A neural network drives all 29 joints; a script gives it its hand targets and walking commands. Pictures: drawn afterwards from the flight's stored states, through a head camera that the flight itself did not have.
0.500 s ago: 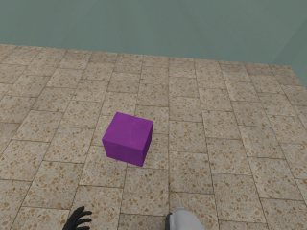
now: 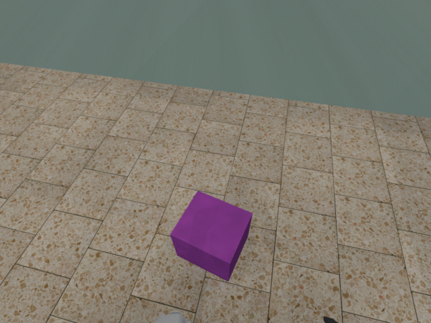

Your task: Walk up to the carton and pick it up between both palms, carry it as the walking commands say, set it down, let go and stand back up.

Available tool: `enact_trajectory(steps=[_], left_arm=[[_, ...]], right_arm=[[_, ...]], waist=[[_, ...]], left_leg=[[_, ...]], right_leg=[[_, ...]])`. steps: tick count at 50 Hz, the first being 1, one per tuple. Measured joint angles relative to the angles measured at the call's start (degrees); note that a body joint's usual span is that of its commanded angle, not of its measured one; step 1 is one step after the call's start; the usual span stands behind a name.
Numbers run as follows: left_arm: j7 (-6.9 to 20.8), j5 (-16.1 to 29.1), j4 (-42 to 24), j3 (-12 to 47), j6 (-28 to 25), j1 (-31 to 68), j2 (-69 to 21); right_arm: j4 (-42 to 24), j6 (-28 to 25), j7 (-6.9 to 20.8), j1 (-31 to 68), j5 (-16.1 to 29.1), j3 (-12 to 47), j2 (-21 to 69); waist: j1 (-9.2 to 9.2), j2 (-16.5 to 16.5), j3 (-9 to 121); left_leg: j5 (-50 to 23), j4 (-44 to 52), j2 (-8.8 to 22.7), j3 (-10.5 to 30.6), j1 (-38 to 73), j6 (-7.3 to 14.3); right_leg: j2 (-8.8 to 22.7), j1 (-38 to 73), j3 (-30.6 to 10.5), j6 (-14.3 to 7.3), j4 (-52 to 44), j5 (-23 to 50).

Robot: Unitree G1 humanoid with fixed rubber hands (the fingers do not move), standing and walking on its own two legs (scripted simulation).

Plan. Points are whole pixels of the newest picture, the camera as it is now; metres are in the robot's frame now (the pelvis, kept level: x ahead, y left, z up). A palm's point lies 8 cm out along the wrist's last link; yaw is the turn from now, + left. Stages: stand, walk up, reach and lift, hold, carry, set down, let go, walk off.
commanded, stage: walk up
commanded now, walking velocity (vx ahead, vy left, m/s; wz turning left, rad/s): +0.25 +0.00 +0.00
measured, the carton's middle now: (212, 235) +0.57 +0.05 -0.66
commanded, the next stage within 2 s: none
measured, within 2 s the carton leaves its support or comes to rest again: neither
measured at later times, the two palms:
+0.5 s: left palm out of the picture +0.15 +0.24 -0.15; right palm out of the picture +0.05 -0.20 -0.16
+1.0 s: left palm out of the picture +0.11 +0.20 -0.15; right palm out of the picture +0.09 -0.28 -0.16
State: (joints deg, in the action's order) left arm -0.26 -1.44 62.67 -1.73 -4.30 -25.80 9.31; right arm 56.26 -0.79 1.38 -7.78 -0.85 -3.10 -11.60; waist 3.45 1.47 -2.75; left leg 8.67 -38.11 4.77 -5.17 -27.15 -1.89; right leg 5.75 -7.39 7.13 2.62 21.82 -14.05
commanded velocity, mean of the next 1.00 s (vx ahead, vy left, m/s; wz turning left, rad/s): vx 0.06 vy -0.05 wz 0.00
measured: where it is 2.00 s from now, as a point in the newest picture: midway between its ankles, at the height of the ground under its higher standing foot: outside the picture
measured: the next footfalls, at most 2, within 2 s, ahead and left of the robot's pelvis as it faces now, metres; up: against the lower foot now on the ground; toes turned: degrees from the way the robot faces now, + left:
left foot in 0.06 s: +0.14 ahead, +0.13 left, +0.00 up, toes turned +7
right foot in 0.48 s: +0.16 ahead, -0.15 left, +0.00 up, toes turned -4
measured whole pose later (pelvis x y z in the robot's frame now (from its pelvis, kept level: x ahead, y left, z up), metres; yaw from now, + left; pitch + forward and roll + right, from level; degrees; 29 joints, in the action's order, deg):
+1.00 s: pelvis +0.10 -0.04 -0.02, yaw -1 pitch +0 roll +1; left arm -1.2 -1.5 60.0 -1.9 -0.4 -16.8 11.4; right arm 63.7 0.3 -3.2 -17.0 -1.1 -2.2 -11.1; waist -0.3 0.7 -0.7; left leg 17.3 -31.7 6.7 -5.1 -14.8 -4.2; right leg 1.7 -17.4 3.3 -0.9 32.8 -14.7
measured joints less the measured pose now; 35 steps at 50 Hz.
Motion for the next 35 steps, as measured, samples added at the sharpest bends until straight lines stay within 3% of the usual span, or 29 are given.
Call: enact_trajectory(steps=[3,6,8,12,17,21,24,28,35], left_arm=[[-0.1,-0.1,0.3,-0.2,0.8,-0.8,-0.2],[-0.3,-0.3,0.5,-0.6,2.6,1.0,0.5],[0.3,-0.5,-0.2,-0.9,3.6,2.5,1.4],[1.0,-0.4,-1.5,-1.3,4.5,6.1,2.9],[-0.2,1.2,-3.1,-0.6,5.0,11.8,3.2],[-1.2,1.4,-3.5,0.3,5.5,14.8,2.2],[-1.5,1.1,-3.2,0.8,5.2,14.3,1.5],[-1.5,1.0,-1.6,2.0,4.6,13.0,-1.2],[-1.8,2.1,0.1,1.9,3.6,11.3,-1.7]], right_arm=[[-0.4,-1.2,-0.3,-0.4,-0.4,0.5,0.7],[-0.4,-2.5,-1.0,-1.3,-0.3,0.8,2.2],[0.3,-2.5,-1.4,-3.7,-0.1,1.1,2.5],[2.5,-2.9,-1.8,-9.4,-0.2,1.4,2.4],[5.9,-3.4,-2.9,-13.2,0.5,2.5,3.1],[7.1,-2.3,-3.1,-13.2,0.2,2.8,3.9],[7.3,-1.2,-3.2,-12.9,0.2,2.9,4.0],[6.9,0.6,-3.3,-10.6,0.4,3.0,3.1],[8.1,0.4,-3.1,-10.3,0.4,3.1,3.3]], waist=[[0.31,0.0,1.3],[-1.23,-2.0,0.6],[-2.07,-2.5,0.7],[-3.87,-3.3,1.1],[-4.74,-2.9,-0.5],[-5.13,-2.5,-1.1],[-5.17,-2.7,0.4],[-5.84,1.1,1.4],[-4.56,1.3,2.8]], left_leg=[[0.8,8.0,-0.2,-1.2,6.6,0.2],[4.8,3.9,-0.5,-1.8,6.9,3.1],[5.0,5.4,0.1,-1.9,8.8,3.7],[3.1,12.2,0.3,-1.9,13.5,3.5],[1.2,17.2,0.0,-1.8,16.7,3.5],[2.5,15.3,-1.4,-2.2,16.2,3.2],[5.4,10.9,-2.8,-3.0,14.5,2.5],[5.9,10.6,-1.6,-1.7,15.1,1.5],[3.5,15.8,-1.0,-0.8,17.7,0.6]], right_leg=[[-0.1,0.2,-0.2,1.3,5.0,-4.6],[-0.9,-5.7,-2.8,-0.1,22.6,-13.6],[-2.3,-10.4,-3.2,-0.5,32.8,-10.6],[-1.9,-16.3,-3.1,-0.7,37.6,-2.2],[-2.4,-16.5,-4.8,0.1,25.7,-0.5],[-3.7,-13.7,-4.4,-1.0,16.3,0.0],[-3.6,-8.7,-3.7,-2.1,6.8,4.7],[-5.1,-6.9,-2.9,-4.0,5.1,1.5],[-6.2,-3.6,-2.0,-4.7,-1.0,4.6]])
